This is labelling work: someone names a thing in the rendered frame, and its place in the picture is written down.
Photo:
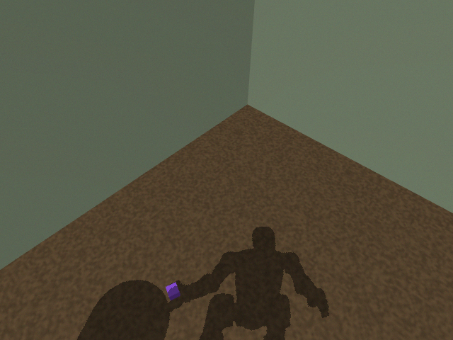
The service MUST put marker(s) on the cube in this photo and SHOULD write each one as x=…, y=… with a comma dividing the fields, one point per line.
x=173, y=291

